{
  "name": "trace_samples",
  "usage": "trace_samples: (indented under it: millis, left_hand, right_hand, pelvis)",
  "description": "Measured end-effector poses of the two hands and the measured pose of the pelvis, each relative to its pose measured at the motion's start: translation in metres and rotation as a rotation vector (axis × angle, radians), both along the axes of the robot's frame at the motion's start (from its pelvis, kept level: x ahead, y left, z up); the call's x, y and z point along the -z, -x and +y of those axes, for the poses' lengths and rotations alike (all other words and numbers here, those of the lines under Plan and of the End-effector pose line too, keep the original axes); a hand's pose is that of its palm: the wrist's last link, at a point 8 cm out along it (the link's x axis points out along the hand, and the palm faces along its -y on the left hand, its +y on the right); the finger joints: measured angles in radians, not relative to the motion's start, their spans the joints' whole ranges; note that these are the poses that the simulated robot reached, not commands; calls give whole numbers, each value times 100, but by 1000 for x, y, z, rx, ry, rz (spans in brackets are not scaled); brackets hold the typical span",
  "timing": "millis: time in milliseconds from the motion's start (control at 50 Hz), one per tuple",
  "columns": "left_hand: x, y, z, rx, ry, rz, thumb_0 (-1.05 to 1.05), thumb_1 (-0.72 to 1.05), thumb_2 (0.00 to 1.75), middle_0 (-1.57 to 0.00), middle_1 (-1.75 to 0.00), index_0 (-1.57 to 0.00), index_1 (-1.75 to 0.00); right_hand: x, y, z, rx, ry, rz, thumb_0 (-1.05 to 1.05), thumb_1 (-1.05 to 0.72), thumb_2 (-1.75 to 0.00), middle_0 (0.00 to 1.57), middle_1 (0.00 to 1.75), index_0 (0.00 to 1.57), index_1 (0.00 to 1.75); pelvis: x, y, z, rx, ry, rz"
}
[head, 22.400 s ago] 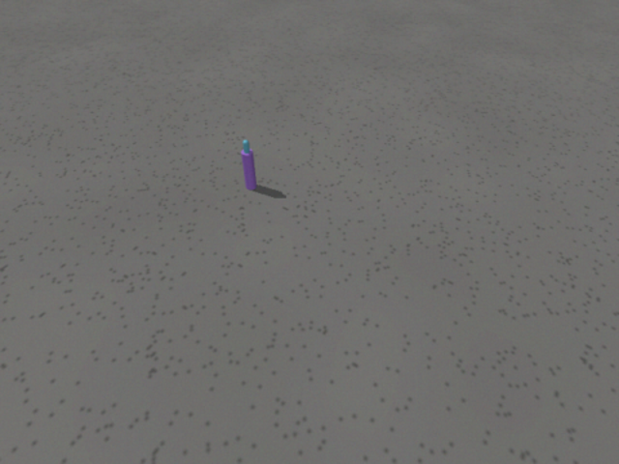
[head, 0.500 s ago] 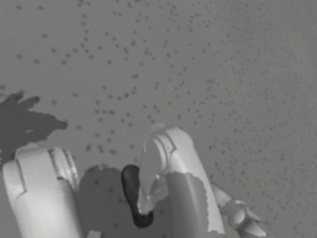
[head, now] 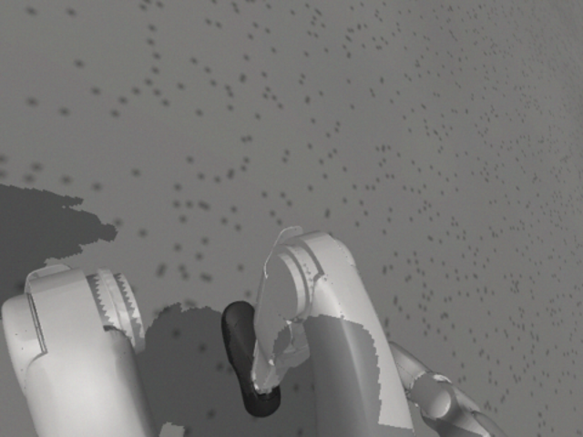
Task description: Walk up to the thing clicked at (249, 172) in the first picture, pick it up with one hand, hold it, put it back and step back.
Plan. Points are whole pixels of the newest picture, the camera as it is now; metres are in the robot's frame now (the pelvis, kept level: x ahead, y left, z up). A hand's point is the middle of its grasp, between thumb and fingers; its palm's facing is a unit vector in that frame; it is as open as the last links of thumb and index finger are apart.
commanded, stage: settle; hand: left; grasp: from the side
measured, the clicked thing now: out of the picture +0.44 +0.30 -0.15
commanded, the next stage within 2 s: lift in 1.96 s
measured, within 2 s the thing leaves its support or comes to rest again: leaves its support in 0.14 s
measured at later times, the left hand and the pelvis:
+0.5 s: hand out of the picture +0.42 +0.30 -0.05, palm faces +0.22 -0.97 -0.06, open 7.2 cm; pelvis +0.01 +0.00 +0.02, yaw +3 degrees
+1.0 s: hand out of the picture +0.42 +0.30 +0.03, palm faces +0.24 -0.97 -0.07, open 7.2 cm; pelvis +0.02 -0.02 +0.06, yaw +8 degrees
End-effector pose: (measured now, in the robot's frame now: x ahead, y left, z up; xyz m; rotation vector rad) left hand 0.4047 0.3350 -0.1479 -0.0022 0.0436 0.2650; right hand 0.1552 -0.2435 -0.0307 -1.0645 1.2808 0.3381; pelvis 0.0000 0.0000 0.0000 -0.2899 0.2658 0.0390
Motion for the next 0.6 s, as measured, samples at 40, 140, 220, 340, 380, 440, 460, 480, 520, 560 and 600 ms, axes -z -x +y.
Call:
trace_samples:
  millis: [40,140,220,340,380,440,460,480,520,560,600]
  left_hand:
    - [0,0,-1,1,8,-5,1,9,87,-81,-99,-84,-97]
    - [-5,0,-2,17,2,-19,1,7,91,-82,-100,-84,-99]
    - [-20,3,3,20,-18,-38,1,6,92,-83,-100,-85,-99]
    - [-55,9,15,18,-59,-43,1,5,93,-83,-99,-85,-98]
    - [-68,11,17,26,-72,-39,1,5,93,-83,-99,-85,-98]
    - [-85,14,17,36,-79,-37,1,5,94,-84,-99,-86,-98]
    - [-90,15,17,38,-78,-37,1,5,94,-84,-99,-86,-98]
    - [-94,17,16,40,-75,-38,1,5,94,-84,-99,-86,-98]
    - [-103,19,14,42,-69,-36,1,4,94,-84,-99,-86,-98]
    - [-109,22,13,38,-64,-30,1,4,95,-84,-99,-86,-97]
    - [-115,25,12,31,-59,-23,1,4,95,-84,-99,-86,-97]
  right_hand:
    - [0,-1,0,2,1,-1,0,-89,-89,21,29,20,30]
    - [-1,-4,0,18,3,-6,0,-89,-89,21,30,20,30]
    - [-1,-8,-1,41,-9,-20,0,-89,-89,21,30,20,30]
    - [-1,-15,-2,86,-59,-64,0,-89,-89,21,30,20,30]
    - [0,-17,-2,105,-82,-80,0,-89,-89,21,30,20,30]
    - [2,-19,-3,139,-115,-101,0,-88,-89,21,30,20,30]
    - [3,-19,-3,151,-126,-107,0,-88,-89,21,29,20,30]
    - [4,-20,-3,163,-137,-114,0,-88,-89,21,29,20,30]
    - [5,-21,-3,188,-159,-125,0,-88,-89,21,29,20,30]
    - [7,-21,-3,212,-178,-133,0,-87,-88,21,30,20,30]
    - [8,-22,-3,237,-194,-139,0,-87,-88,21,30,20,30]
  pelvis:
    - [0,0,0,-1,0,2]
    - [-2,-2,-1,-4,-1,15]
    - [-6,-4,-2,-11,-8,33]
    - [-13,-5,-4,-24,-22,71]
    - [-15,-5,-4,-29,-27,86]
    - [-18,-5,-4,-35,-36,106]
    - [-19,-5,-4,-37,-39,112]
    - [-20,-5,-5,-39,-42,118]
    - [-22,-6,-5,-43,-49,131]
    - [-24,-6,-6,-48,-56,144]
    - [-27,-7,-7,-52,-64,159]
